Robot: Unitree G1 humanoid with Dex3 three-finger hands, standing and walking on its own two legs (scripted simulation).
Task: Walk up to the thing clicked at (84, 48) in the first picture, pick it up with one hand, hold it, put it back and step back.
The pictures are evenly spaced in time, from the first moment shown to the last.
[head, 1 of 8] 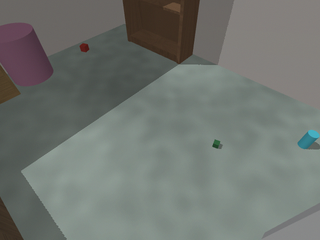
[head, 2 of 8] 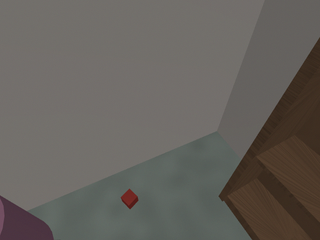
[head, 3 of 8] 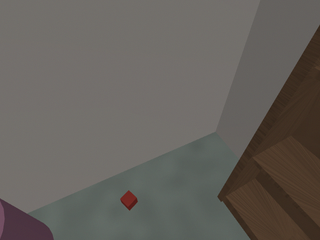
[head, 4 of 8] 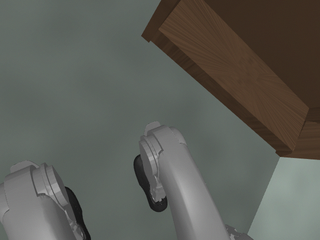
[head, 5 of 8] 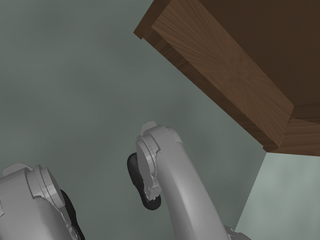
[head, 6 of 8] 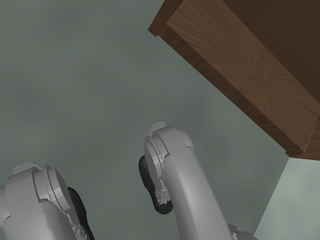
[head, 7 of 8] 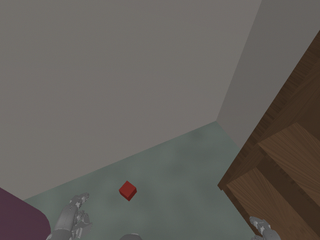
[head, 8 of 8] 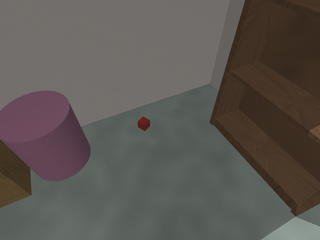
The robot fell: no
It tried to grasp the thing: yes
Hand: left
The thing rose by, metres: 0.66
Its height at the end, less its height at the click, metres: +0.00
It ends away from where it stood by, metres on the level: 0.02
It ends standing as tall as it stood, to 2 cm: yes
